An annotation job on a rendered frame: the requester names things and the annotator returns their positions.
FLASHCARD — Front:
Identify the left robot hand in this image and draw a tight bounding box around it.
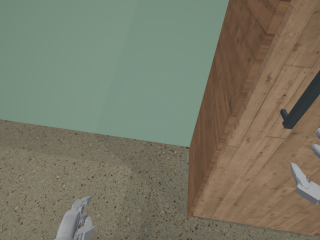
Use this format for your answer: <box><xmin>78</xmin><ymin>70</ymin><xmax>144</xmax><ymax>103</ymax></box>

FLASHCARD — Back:
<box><xmin>56</xmin><ymin>195</ymin><xmax>95</xmax><ymax>240</ymax></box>

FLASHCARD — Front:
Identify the wardrobe door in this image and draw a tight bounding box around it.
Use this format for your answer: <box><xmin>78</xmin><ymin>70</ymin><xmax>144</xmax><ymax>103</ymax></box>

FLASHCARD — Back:
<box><xmin>193</xmin><ymin>0</ymin><xmax>320</xmax><ymax>236</ymax></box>

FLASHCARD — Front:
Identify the handle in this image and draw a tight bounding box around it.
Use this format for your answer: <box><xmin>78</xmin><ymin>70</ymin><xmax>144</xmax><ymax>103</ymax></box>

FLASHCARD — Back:
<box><xmin>280</xmin><ymin>70</ymin><xmax>320</xmax><ymax>130</ymax></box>

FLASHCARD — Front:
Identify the right robot hand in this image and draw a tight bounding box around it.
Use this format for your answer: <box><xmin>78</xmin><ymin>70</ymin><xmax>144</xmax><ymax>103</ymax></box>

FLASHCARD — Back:
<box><xmin>290</xmin><ymin>128</ymin><xmax>320</xmax><ymax>205</ymax></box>

